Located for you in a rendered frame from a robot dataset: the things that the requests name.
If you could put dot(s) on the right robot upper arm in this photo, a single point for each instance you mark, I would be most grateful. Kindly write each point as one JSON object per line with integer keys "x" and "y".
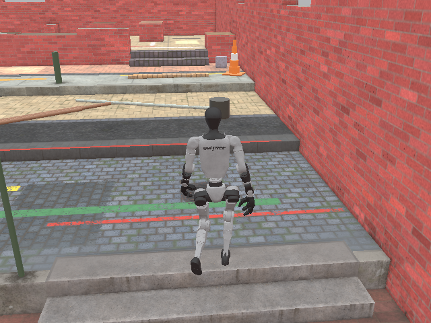
{"x": 238, "y": 153}

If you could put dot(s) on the robot right hand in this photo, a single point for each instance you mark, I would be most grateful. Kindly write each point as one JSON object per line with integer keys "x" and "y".
{"x": 250, "y": 204}

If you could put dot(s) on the left robot forearm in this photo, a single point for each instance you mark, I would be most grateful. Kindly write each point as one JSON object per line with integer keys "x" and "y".
{"x": 185, "y": 177}

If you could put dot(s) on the left robot upper arm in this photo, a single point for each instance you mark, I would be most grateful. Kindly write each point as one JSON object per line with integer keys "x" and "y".
{"x": 192, "y": 144}

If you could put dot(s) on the humanoid robot head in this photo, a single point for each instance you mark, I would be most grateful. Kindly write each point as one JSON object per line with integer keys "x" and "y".
{"x": 213, "y": 117}

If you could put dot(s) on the right robot shin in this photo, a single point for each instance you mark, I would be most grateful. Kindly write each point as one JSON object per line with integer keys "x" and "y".
{"x": 227, "y": 234}

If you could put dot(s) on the robot left hand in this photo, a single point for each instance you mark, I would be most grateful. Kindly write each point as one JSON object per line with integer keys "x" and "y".
{"x": 190, "y": 187}

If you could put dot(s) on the right robot forearm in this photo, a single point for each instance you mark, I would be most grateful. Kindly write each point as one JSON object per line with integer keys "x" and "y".
{"x": 246, "y": 180}

